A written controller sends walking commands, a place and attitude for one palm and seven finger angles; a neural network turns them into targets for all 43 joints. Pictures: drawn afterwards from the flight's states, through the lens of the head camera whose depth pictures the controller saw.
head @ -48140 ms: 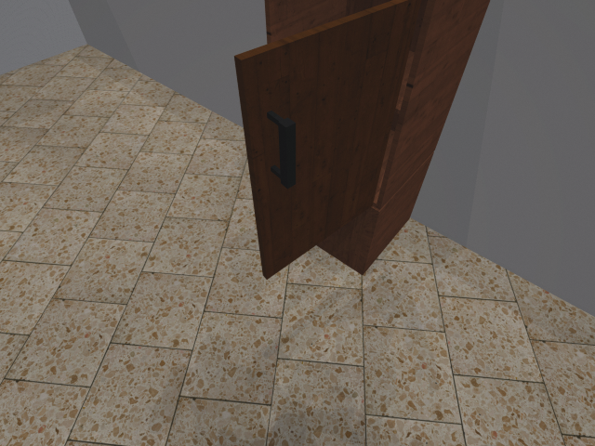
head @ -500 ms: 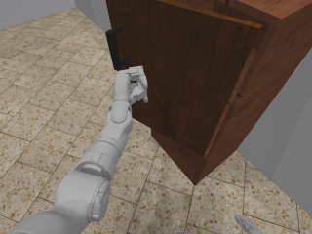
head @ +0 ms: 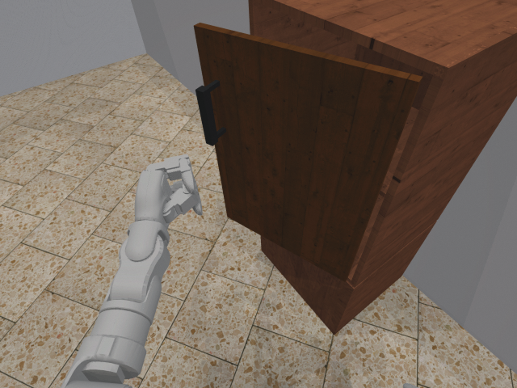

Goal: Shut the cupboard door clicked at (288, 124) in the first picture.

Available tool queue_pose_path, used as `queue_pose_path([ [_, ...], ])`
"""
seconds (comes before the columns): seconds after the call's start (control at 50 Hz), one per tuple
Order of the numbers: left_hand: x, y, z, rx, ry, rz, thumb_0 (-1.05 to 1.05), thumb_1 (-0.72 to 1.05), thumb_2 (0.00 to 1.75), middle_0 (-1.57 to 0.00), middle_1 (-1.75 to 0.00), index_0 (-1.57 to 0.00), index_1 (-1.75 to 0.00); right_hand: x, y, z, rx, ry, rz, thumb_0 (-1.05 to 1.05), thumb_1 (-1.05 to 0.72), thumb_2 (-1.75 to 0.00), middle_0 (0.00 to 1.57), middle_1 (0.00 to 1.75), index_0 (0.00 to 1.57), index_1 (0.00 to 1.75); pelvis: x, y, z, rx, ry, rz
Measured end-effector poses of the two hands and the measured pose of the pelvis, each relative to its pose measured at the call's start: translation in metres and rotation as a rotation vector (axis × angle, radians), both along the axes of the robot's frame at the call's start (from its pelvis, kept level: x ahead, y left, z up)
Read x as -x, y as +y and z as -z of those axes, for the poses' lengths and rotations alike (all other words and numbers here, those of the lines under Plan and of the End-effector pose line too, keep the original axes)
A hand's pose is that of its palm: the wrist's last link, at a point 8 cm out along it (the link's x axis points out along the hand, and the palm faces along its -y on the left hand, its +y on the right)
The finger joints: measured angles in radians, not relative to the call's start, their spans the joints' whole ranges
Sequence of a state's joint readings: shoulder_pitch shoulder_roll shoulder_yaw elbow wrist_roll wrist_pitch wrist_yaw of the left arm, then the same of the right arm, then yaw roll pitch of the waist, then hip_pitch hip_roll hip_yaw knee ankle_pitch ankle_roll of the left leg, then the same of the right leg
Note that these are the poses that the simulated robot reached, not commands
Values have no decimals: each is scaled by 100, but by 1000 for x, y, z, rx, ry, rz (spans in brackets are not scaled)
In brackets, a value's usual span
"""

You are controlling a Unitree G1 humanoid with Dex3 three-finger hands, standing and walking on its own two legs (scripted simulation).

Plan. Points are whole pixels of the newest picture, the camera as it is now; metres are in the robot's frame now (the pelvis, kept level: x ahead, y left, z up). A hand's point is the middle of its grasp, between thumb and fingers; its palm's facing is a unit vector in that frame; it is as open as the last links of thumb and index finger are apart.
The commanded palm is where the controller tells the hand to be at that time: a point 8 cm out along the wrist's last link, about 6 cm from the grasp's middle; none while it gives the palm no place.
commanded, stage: draw the hand back to the body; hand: left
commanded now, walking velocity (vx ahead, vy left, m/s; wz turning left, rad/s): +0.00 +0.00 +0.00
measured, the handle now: (213, 113) +0.64 +0.12 +0.09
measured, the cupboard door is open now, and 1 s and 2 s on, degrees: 19 19 19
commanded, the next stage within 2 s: step back with the hand held close in 1.18 s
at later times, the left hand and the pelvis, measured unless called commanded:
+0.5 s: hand (86, 254) +0.25 +0.22 +0.15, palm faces +0.25 -0.93 -0.28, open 3.9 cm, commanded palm +0.21 +0.27 +0.17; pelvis +0.01 +0.02 +0.02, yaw +3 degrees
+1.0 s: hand out of the picture +0.18 +0.31 +0.17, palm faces +0.51 -0.77 -0.39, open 7.2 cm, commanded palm +0.13 +0.34 +0.19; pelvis +0.01 +0.03 +0.01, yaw +3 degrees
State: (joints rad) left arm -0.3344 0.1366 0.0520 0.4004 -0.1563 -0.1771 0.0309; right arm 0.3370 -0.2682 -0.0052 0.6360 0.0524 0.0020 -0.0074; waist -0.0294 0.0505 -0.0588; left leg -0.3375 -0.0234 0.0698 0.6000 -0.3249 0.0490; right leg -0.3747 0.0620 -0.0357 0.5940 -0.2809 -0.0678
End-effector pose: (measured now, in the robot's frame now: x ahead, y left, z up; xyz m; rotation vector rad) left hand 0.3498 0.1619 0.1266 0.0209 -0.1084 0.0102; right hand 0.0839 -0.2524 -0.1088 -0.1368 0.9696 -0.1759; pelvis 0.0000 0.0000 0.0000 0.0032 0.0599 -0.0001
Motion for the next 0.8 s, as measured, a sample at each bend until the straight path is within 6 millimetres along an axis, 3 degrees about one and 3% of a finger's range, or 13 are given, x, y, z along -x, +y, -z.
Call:
queue_pose_path([
  [0.08,24,10,-9,-1,7,23,2,90,90,-129,-149,-129,-149,-50,8,-19,17,-140,-56,1,-91,-90,20,30,20,30,0,5,-2,3,-34,-17],
  [0.18,55,24,-14,-78,13,7,2,90,90,-123,-142,-123,-143,-107,33,-50,10,-303,-127,1,-91,-90,20,30,20,30,-1,9,-6,2,-77,-28],
  [0.3,88,52,-19,-167,12,-74,2,90,90,-111,-129,-111,-129,-140,69,-70,-17,-367,-215,1,-91,-90,20,30,20,30,-5,13,-13,6,-114,-41],
  [0.4,112,80,-29,-217,9,-170,2,90,90,-98,-115,-98,-115,-141,91,-63,-48,-329,-262,1,-90,-90,20,30,20,30,-10,19,-15,10,-127,-49],
  [0.5,133,101,-38,-262,1,-244,2,90,90,-85,-100,-85,-101,-128,97,-47,-61,-255,-268,1,-90,-90,20,30,21,30,-14,25,-16,13,-133,-53],
  [0.64,158,132,-46,-332,10,-338,2,90,90,-66,-79,-66,-80,-108,85,-32,-39,-182,-221,1,-90,-90,20,30,21,30,-18,29,-16,16,-131,-49],
  [0.8,193,166,-61,-423,3,-461,2,89,90,-44,-55,-44,-56,-103,65,-35,6,-203,-175,1,-90,-90,20,30,20,30,-18,30,-15,21,-127,-44],
])
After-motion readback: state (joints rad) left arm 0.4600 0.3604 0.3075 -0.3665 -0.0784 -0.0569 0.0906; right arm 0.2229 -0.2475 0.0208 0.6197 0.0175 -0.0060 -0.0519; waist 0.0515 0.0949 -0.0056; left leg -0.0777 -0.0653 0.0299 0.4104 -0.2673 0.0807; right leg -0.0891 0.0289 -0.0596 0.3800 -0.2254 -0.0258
